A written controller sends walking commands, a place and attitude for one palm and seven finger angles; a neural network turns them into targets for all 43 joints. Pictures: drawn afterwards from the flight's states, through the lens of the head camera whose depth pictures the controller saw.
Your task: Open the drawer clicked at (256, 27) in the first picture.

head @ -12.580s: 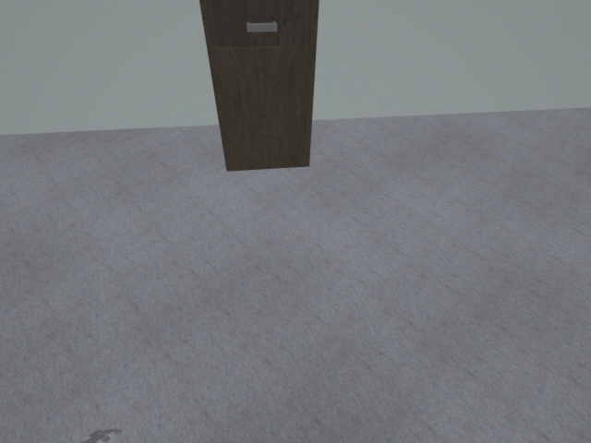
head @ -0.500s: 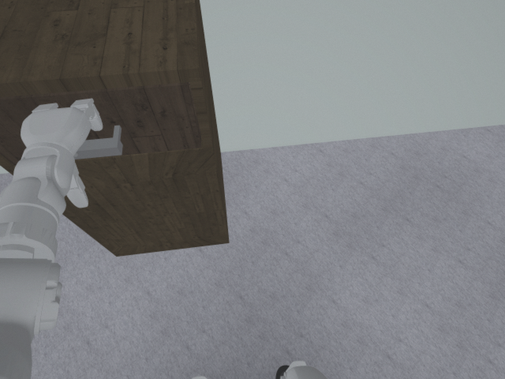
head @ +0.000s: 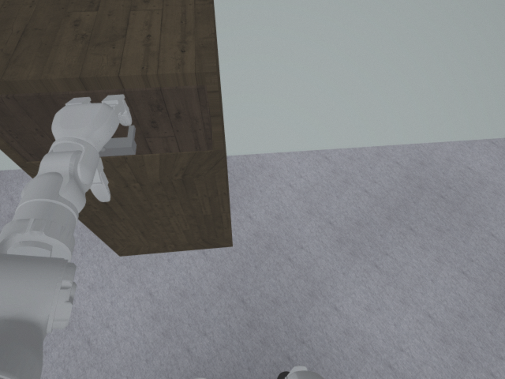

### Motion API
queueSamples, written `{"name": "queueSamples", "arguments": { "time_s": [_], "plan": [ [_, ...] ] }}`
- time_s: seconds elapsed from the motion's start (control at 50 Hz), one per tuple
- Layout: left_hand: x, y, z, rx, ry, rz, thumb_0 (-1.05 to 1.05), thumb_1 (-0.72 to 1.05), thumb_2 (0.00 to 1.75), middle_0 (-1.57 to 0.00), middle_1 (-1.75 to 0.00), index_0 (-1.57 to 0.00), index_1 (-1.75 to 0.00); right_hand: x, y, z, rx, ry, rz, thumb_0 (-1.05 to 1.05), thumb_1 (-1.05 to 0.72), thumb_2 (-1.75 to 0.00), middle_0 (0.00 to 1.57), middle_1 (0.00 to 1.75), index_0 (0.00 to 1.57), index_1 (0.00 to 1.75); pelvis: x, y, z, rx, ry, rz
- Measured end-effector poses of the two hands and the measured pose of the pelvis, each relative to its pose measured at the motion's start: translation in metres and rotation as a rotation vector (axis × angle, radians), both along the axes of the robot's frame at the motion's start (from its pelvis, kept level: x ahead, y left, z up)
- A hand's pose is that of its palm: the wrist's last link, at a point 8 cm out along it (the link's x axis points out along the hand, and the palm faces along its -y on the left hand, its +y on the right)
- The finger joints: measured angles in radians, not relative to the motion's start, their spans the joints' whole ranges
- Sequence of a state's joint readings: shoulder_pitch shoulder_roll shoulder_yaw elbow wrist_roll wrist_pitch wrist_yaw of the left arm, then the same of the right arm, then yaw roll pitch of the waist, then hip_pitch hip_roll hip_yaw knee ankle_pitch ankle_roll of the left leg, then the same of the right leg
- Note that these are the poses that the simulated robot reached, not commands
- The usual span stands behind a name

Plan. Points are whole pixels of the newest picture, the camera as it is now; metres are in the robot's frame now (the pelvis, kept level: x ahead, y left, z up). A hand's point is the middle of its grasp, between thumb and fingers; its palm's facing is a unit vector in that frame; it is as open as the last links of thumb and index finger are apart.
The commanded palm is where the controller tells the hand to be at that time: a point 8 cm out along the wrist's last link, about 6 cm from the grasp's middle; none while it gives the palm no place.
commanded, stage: move the hooked fingers above the handle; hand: left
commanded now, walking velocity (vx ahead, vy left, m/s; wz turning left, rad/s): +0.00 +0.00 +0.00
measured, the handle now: (104, 139) +0.55 +0.26 -0.01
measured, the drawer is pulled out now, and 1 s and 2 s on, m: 0.00 0.00 0.00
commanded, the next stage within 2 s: lower the fingers behind the handle in 1.98 s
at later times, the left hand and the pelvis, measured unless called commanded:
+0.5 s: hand (104, 142) +0.49 +0.22 +0.06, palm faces -0.01 -0.08 -1.00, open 13.8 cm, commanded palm +0.47 +0.25 +0.11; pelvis +0.00 +0.01 +0.00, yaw +1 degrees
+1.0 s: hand (102, 131) +0.51 +0.23 +0.06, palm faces +0.06 -0.06 -1.00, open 13.8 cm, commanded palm +0.48 +0.26 +0.10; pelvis -0.01 +0.00 -0.01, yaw +0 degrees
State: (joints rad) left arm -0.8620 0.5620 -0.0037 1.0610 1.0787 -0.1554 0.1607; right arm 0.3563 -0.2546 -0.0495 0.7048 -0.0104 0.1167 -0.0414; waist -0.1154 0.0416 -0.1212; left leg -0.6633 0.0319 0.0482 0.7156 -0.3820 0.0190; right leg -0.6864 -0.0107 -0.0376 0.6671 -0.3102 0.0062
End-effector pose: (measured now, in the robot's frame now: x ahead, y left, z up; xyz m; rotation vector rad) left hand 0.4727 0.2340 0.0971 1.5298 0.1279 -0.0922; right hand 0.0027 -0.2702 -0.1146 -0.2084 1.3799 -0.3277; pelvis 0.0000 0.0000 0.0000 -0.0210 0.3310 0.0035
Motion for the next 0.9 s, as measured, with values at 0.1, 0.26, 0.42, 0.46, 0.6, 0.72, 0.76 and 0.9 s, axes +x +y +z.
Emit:
{"name": "queueSamples", "arguments": {
  "time_s": [0.1,0.26,0.42,0.46,0.6,0.72,0.76,0.9],
  "plan": [
    [0.002,0.002,0.008,-0.022,-0.106,-0.021,0.00,-0.49,0.30,-0.32,-1.20,-0.32,-1.20,-0.008,0.004,-0.003,0.008,0.028,-0.002,0.00,-0.91,-0.90,0.20,0.30,0.20,0.30,0.001,0.002,-0.003,0.000,0.007,-0.006],
    [-0.010,0.049,0.005,0.075,-0.055,0.164,0.00,-0.49,0.30,-0.32,-1.20,-0.31,-1.20,-0.010,0.008,-0.008,0.038,0.054,-0.005,0.00,-0.91,-0.90,0.20,0.30,0.20,0.30,0.000,0.006,-0.002,-0.002,0.015,-0.009],
    [-0.018,0.009,0.001,-0.009,-0.007,-0.055,0.00,-0.49,0.30,-0.32,-1.20,-0.31,-1.20,0.003,0.003,0.003,-0.013,0.025,0.027,0.00,-0.91,-0.90,0.20,0.30,0.21,0.30,0.000,0.007,0.001,-0.008,-0.024,0.023],
    [-0.014,-0.003,0.007,-0.036,-0.068,-0.100,0.00,-0.49,0.30,-0.33,-1.20,-0.32,-1.20,0.007,0.001,0.004,-0.027,0.005,0.032,0.00,-0.91,-0.90,0.20,0.30,0.21,0.30,-0.001,0.007,0.000,-0.008,-0.021,0.023],
    [0.004,0.019,0.017,0.039,-0.177,0.088,0.00,-0.49,0.30,-0.32,-1.20,-0.31,-1.20,0.007,0.000,-0.006,-0.001,-0.020,0.031,0.00,-0.91,-0.90,0.20,0.30,0.20,0.30,-0.009,0.006,-0.007,-0.001,0.011,-0.003],
    [-0.010,0.041,-0.001,0.100,0.031,0.194,0.00,-0.49,0.30,-0.32,-1.20,-0.32,-1.21,-0.005,0.007,-0.009,0.034,0.012,0.001,0.00,-0.91,-0.90,0.20,0.30,0.20,0.30,-0.008,0.004,-0.002,0.001,0.007,-0.009],
    [-0.014,0.033,-0.006,0.072,0.079,0.133,0.00,-0.49,0.30,-0.32,-1.20,-0.32,-1.21,-0.009,0.007,-0.006,0.026,0.027,0.002,0.00,-0.91,-0.90,0.20,0.30,0.20,0.30,-0.006,0.003,0.000,-0.001,-0.003,0.000],
    [-0.005,-0.008,0.009,-0.037,-0.077,-0.108,0.00,-0.49,0.30,-0.33,-1.20,-0.32,-1.21,-0.015,-0.002,0.001,-0.034,0.039,0.009,0.00,-0.90,-0.90,0.20,0.30,0.21,0.30,-0.005,0.001,-0.004,-0.005,-0.004,0.017]
  ]
}}
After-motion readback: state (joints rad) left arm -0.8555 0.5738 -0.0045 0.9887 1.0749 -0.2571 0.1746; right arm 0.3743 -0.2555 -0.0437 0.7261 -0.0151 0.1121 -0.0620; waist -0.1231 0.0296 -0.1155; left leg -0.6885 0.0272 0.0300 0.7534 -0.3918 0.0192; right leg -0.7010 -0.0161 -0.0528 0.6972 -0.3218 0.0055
